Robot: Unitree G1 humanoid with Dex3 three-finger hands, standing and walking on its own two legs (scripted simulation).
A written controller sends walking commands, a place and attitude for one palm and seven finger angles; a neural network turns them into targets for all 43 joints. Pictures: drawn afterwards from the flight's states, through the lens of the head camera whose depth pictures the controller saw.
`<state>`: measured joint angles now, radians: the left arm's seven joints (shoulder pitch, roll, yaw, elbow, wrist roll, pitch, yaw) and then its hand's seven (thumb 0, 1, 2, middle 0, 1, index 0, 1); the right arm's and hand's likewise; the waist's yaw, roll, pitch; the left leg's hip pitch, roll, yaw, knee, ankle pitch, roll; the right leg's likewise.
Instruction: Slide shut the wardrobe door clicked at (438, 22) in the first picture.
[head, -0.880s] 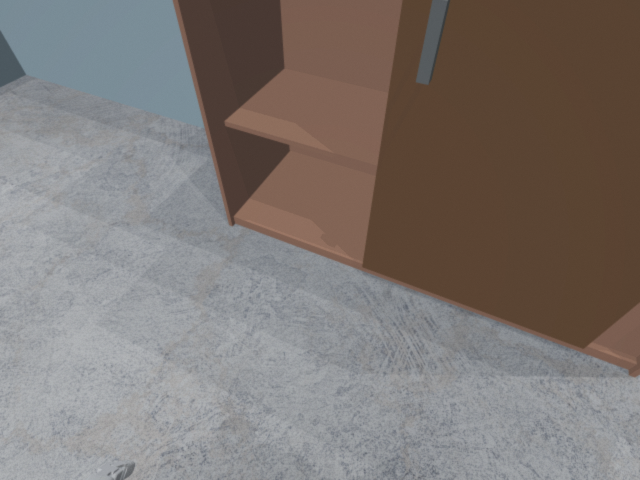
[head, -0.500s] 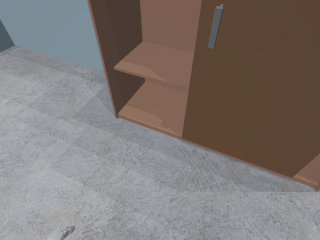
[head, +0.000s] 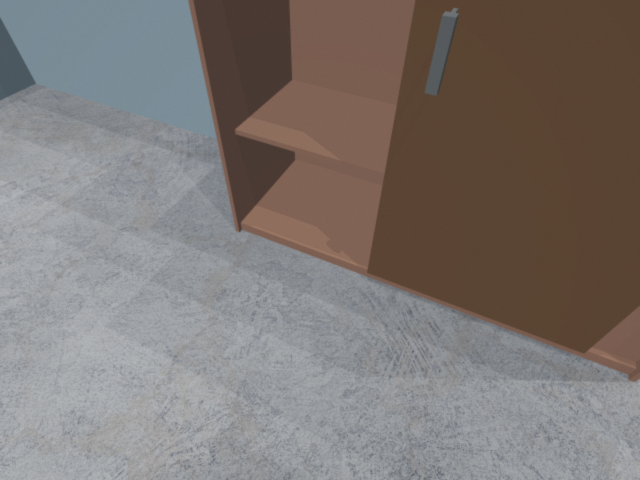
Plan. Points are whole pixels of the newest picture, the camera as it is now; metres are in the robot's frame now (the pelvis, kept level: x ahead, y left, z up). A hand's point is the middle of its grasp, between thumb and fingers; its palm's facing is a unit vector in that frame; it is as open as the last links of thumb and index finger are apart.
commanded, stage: stand and wait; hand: right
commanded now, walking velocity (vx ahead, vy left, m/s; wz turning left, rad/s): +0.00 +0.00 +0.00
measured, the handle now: (443, 51) +0.92 -0.21 +0.14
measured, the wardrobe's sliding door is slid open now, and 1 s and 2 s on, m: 0.60 0.60 0.60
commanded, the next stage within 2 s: look at it before walking up in 0.16 s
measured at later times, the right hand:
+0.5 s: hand out of the picture +0.07 -0.24 -0.16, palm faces -0.03 +0.95 -0.32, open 7.4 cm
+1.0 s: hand out of the picture +0.07 -0.24 -0.16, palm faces -0.04 +0.95 -0.32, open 7.4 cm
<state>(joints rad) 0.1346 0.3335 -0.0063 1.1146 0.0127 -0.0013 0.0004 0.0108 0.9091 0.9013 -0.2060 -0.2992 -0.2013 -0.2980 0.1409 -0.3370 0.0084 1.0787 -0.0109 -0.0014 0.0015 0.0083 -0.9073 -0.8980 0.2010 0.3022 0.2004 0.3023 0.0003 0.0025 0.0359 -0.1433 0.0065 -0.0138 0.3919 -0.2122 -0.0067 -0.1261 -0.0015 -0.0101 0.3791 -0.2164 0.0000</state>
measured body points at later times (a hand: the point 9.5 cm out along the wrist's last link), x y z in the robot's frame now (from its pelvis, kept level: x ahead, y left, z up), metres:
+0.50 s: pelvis +0.00 +0.00 +0.00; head +0.00 +0.00 +0.45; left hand +0.07 +0.30 -0.13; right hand +0.07 -0.29 -0.14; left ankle +0.00 +0.12 -0.74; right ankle -0.01 -0.12 -0.74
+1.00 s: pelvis +0.00 +0.00 +0.00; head +0.01 -0.01 +0.45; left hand +0.08 +0.29 -0.13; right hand +0.07 -0.29 -0.14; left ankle +0.00 +0.12 -0.74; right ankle -0.01 -0.12 -0.75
